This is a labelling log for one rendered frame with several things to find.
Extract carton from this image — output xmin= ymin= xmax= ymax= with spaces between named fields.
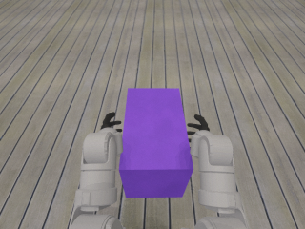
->
xmin=118 ymin=88 xmax=193 ymax=198

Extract right robot forearm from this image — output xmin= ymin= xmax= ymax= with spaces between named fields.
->
xmin=190 ymin=130 xmax=249 ymax=229

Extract robot right upper arm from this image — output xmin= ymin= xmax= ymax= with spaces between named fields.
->
xmin=194 ymin=216 xmax=247 ymax=229

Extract left robot forearm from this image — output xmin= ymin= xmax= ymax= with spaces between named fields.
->
xmin=69 ymin=127 xmax=123 ymax=229

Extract robot left upper arm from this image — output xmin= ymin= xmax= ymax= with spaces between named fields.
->
xmin=70 ymin=214 xmax=122 ymax=229

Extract robot left hand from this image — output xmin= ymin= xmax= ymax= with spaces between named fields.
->
xmin=100 ymin=112 xmax=123 ymax=133

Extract robot right hand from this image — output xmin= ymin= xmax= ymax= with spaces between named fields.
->
xmin=187 ymin=114 xmax=210 ymax=148

